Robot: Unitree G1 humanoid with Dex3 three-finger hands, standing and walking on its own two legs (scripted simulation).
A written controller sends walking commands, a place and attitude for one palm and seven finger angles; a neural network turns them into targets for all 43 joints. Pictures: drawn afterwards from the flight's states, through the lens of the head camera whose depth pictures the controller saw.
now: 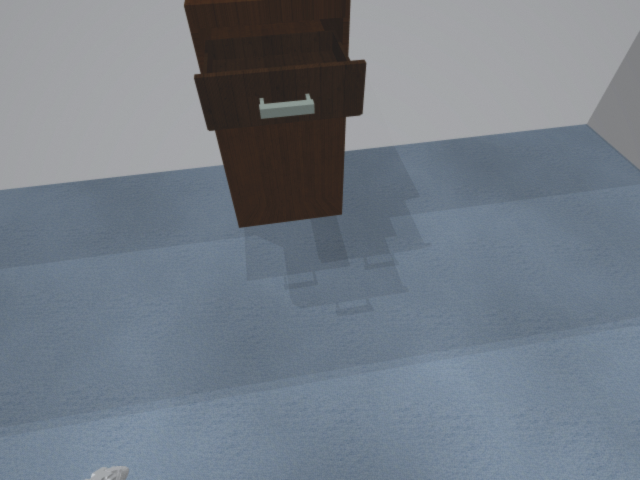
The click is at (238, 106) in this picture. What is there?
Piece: drawer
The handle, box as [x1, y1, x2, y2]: [259, 94, 314, 118]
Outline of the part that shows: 313,101 308,94 305,94 305,100 264,104 263,99 259,98 261,118 314,113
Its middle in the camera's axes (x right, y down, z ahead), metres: -0.09 -0.33 +0.96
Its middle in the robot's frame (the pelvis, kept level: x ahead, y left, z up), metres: +0.94 +0.14 -0.02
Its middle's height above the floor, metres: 0.75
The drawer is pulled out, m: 0.30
